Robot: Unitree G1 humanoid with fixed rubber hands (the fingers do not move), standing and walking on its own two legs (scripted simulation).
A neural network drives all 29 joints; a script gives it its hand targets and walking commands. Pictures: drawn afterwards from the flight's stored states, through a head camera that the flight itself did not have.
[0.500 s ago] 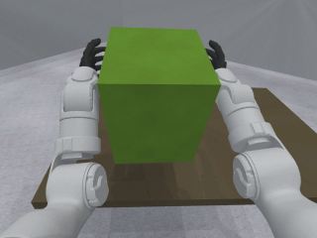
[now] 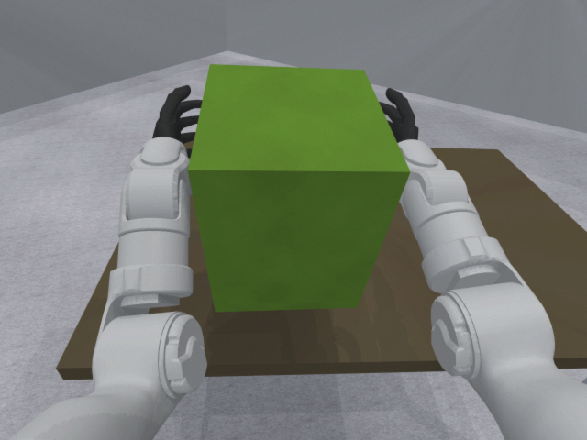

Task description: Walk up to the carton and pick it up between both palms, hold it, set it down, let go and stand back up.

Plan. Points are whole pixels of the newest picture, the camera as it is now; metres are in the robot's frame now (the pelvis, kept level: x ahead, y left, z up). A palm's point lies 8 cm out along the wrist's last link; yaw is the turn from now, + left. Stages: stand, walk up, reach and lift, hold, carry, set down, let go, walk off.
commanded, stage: set down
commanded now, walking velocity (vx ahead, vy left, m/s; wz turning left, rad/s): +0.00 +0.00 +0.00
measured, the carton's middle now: (288, 193) +0.38 +0.02 +0.21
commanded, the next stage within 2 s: none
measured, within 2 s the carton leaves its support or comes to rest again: rests again in 1.96 s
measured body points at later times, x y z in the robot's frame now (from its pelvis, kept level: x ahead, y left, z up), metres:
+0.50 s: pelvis +0.00 +0.00 +0.00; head -0.06 +0.01 +0.45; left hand +0.40 +0.16 +0.23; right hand +0.42 -0.14 +0.24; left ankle +0.01 +0.12 -0.75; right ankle +0.01 -0.11 -0.75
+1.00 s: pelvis +0.00 +0.00 +0.00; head -0.04 +0.01 +0.45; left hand +0.40 +0.16 +0.19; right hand +0.43 -0.13 +0.20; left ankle +0.01 +0.12 -0.75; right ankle +0.01 -0.11 -0.75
